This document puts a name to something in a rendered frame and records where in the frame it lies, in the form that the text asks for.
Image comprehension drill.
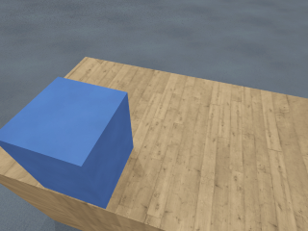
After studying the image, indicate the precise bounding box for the carton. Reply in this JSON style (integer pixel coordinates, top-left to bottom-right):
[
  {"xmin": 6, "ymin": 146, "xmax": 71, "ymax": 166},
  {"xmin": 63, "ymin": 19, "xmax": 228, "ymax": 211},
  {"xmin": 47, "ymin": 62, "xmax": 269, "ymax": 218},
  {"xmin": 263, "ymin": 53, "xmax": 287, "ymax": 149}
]
[{"xmin": 0, "ymin": 76, "xmax": 134, "ymax": 209}]

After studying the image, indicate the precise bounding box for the pedestal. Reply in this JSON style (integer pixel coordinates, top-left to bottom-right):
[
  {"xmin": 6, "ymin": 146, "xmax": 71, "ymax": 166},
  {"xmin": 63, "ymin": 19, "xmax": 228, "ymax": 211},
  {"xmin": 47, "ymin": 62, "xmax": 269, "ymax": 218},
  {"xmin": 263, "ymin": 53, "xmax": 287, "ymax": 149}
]
[{"xmin": 0, "ymin": 57, "xmax": 308, "ymax": 231}]

